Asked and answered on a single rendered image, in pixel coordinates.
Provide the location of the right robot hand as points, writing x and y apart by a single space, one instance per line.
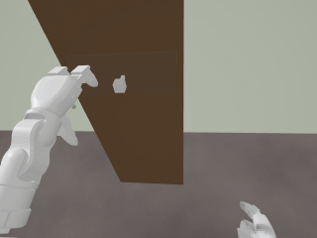
260 227

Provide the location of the handle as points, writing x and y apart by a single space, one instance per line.
119 84

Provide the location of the cabinet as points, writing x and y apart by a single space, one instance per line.
141 134

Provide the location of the drawer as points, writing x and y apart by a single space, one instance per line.
146 73

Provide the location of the left robot hand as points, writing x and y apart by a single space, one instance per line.
58 91

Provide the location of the left robot forearm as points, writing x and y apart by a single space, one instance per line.
23 165

